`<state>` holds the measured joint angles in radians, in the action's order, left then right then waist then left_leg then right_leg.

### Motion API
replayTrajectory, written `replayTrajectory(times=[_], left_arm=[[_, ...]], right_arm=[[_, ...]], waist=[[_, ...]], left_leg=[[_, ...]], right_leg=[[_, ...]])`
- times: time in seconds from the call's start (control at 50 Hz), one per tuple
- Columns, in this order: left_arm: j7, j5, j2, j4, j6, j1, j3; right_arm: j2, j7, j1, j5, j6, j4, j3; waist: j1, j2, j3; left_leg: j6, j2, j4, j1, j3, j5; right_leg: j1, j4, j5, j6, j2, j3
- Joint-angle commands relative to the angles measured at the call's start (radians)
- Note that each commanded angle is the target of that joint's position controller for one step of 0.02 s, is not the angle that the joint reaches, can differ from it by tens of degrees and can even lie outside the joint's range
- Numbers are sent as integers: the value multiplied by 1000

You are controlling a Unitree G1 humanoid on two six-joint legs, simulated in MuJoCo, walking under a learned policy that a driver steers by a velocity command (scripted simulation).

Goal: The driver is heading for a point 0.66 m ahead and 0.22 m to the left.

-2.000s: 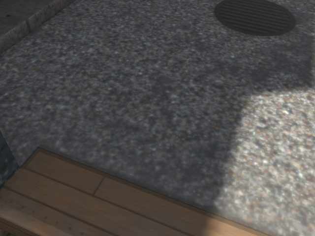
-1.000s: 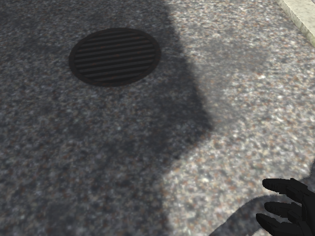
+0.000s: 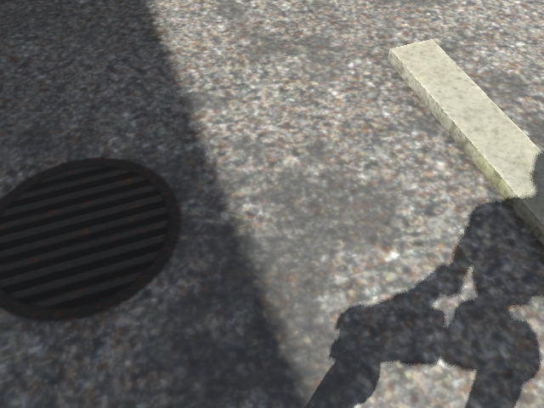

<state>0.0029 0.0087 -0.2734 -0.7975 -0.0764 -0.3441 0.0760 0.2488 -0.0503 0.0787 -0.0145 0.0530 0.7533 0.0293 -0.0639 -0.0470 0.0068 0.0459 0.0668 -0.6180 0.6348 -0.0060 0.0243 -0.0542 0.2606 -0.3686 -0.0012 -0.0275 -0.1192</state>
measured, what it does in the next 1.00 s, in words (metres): walks ahead, turning left: left foot, then right foot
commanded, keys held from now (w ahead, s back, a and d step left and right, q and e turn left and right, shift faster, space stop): w+q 0.86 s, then no key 0.14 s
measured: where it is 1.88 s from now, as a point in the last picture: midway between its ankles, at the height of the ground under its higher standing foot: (223, 334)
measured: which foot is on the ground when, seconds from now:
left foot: up 0.00-0.04, down 0.06-0.54, up 0.56-1.00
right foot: down 0.00-0.06, up 0.08-0.52, down 0.54-1.00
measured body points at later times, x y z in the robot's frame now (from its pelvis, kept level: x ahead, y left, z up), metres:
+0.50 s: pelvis +0.29 +0.04 +0.00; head +0.32 +0.05 +0.45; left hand +0.46 +0.32 -0.06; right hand +0.40 -0.23 -0.11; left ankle +0.16 +0.11 -0.73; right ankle +0.46 -0.05 -0.72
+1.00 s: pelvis +0.52 +0.13 +0.00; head +0.55 +0.16 +0.45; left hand +0.37 +0.38 -0.13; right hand +0.84 +0.08 -0.07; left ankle +0.58 +0.32 -0.71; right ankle +0.46 -0.05 -0.73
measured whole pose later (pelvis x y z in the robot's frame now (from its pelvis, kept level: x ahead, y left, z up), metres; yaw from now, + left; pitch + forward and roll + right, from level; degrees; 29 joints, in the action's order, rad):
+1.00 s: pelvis +0.52 +0.13 +0.00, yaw +34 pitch +2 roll -2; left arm 0.01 0.03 -0.29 -0.85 -0.06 -0.34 0.07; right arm 0.26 -0.05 0.05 -0.01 0.03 0.59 0.06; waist -0.10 -0.03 -0.04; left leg 0.05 0.04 -0.59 0.58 0.00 0.05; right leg -0.04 0.34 -0.40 -0.03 0.04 -0.19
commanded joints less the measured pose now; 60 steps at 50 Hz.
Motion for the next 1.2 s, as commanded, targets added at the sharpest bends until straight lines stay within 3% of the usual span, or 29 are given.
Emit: replayTrajectory(times=[0.02, 0.04, 0.06, 0.08, 0.1, 0.12, 0.16, 0.18, 0.26, 0.34, 0.44, 0.5, 0.52, 0.54, 0.56, 0.58, 0.6, 0.62, 0.66, 0.72, 0.92, 0.98, 1.02, 1.04, 1.06, 1.08, 1.1, 1.12, 1.2], left_arm=[[18, 7, -184, 49, 9, 41, 49], [26, 4, -175, 54, 18, 45, 44], [37, -15, -145, 77, 16, 21, 28], [18, -41, -14, 118, -11, -94, -18], [2, -8, -96, 107, -44, -16, -6], [-6, 24, -131, 135, -62, 76, 3], [9, -13, -125, 155, -74, 156, 1], [11, -21, -128, 162, -64, 149, 8], [15, -29, -82, 174, -28, 153, -1], [6, -24, -41, 203, -30, 302, -19], [-15, -3, -80, 228, -49, 400, -6], [-17, 0, -112, 205, -63, 302, 16], [-10, -10, -141, 187, -68, 205, 31], [-1, -25, -199, 175, -67, 49, 47], [-5, -33, -267, 138, -54, -22, 62], [-7, -9, -177, 151, -48, -5, 47], [-2, -6, -116, 159, -42, 32, 30], [-2, -15, -101, 161, -35, 75, 21], [-1, -24, -70, 145, -32, 115, 8], [-4, -14, -83, 112, -42, 114, 14], [9, 5, -174, 17, -10, 55, 31], [14, 28, -217, 3, 4, 59, 41], [17, 22, -186, 1, 4, 52, 29], [10, -39, -92, 38, -6, 8, -5], [-10, -21, -70, 13, -14, -118, -35], [-17, 10, -172, -15, -6, -52, -5], [-14, 27, -160, 22, 4, 42, -8], [0, 12, -138, 21, 16, 83, -13], [32, -9, -95, -14, 70, 6, -14]], right_arm=[[122, -11, 3, 6, 13, -81, 44], [166, -7, 146, 5, 12, -42, 72], [256, 7, 311, 3, 9, -16, 104], [346, 7, 322, -8, 15, -20, 117], [256, 9, 362, -9, 16, -33, 95], [212, 15, 318, -2, 18, -36, 85], [165, 24, 199, 0, 16, -67, 72], [144, 28, 170, 12, 15, -84, 63], [164, 44, 170, 4, 18, -90, 71], [184, 62, 218, -9, 7, -71, 80], [180, 68, 288, -17, -10, -51, 81], [170, 70, 255, -12, -17, -67, 82], [137, 67, 241, -6, -14, -81, 72], [79, 63, 242, 10, -8, -104, 51], [38, 63, 390, -16, 1, -128, 34], [142, 66, 383, -26, 1, -100, 52], [192, 65, 272, -17, -5, -112, 66], [180, 66, 214, -5, -10, -126, 67], [148, 54, 180, -4, -14, -148, 70], [95, 46, 174, -10, -28, -160, 60], [54, 4, -64, 1, -11, -226, 37], [102, -4, 1, 13, -7, -226, 60], [188, 14, 214, 21, -11, -166, 101], [280, 39, 296, 41, -19, -161, 111], [264, 34, 260, 45, -14, -184, 84], [197, 26, 263, 38, -22, -180, 73], [167, 22, 190, 23, -21, -171, 61], [133, 22, 131, 13, -18, -162, 50], [129, 27, 10, 43, -10, -144, 50]], waist=[[73, 138, 21], [142, 116, 98], [198, 3, 206], [101, -260, 316], [176, -160, 402], [186, -118, 264], [123, 30, 120], [86, 15, 101], [52, 4, 50], [105, -28, 22], [139, -50, 17], [71, -81, 40], [22, -69, 107], [-39, 46, 242], [27, 382, 334], [5, 289, 266], [-25, 184, 144], [-10, 116, 76], [29, 136, 5], [47, 152, -15], [-10, 108, -59], [51, 153, 5], [165, 104, 120], [144, -135, 257], [100, -223, 499], [155, -56, 494], [132, -50, 334], [103, 16, 222], [1, -48, 142]], left_leg=[[59, -65, 25, -116, 72, 116], [88, -120, 62, -317, 99, 86], [151, 3, 58, -620, -114, 19], [361, 242, 182, -966, -688, 200], [354, 251, 298, -1040, -821, 328], [305, 224, 301, -950, -673, 280], [256, 156, 311, -662, -478, 67], [252, 131, 335, -564, -428, -19], [255, 86, 381, -409, -323, -146], [192, 15, 366, -349, -253, -68], [165, 48, 283, -439, -371, 53], [130, 42, 173, -471, -427, 18], [98, -4, 55, -427, -392, -22], [59, -70, -220, -299, -299, 130], [-3, -189, -517, 43, -180, 569], [-18, -98, -653, 169, -189, 542], [-27, -65, -689, 192, -171, 440], [-32, -34, -675, 163, -143, 367], [-35, 12, -609, 107, -133, 297], [-47, 31, -541, 93, -101, 262], [-29, -11, -53, -21, 17, -22], [24, -82, 42, -174, 54, 59], [80, -99, 159, -531, 30, -209], [182, 163, 24, -878, -258, -781], [394, 404, 84, -1052, -619, -857], [346, 324, 122, -943, -505, -732], [296, 263, 145, -828, -375, -622], [252, 211, 185, -680, -309, -520], [223, 137, 300, -303, -159, -408]], right_leg=[[-16, 153, 872, 111, 279, 31], [34, 348, 962, 78, 232, -16], [260, 659, 718, 30, 185, -40], [708, 1015, -132, -43, -33, 49], [822, 1119, -190, -22, -15, 233], [901, 1125, -108, -2, 31, 230], [821, 971, 20, 5, 104, 213], [746, 927, 44, 2, 123, 218], [696, 742, 104, -44, 115, 184], [618, 438, 371, -64, 60, 169], [546, 253, 388, -47, 13, 197], [398, 174, 316, 5, 9, 187], [227, 168, 314, 42, 54, 208], [-31, 181, 262, 109, 231, 378], [-304, 102, 95, 284, 446, 834], [-262, 62, -114, 279, 458, 907], [-148, 50, -94, 231, 406, 740], [-29, 34, 31, 201, 360, 610], [113, -14, 194, 176, 290, 442], [170, -71, 309, 188, 275, 313], [110, -29, 658, 143, 263, 32], [49, 127, 940, 111, 272, 16], [173, 436, 863, 43, 201, -36], [479, 803, 135, -17, 109, -47], [647, 1075, -377, -50, 20, 132], [629, 1099, -314, -49, 74, 227], [698, 1054, -260, -46, 106, 192], [699, 976, -204, -52, 134, 178], [429, 772, -59, -80, 129, 150]])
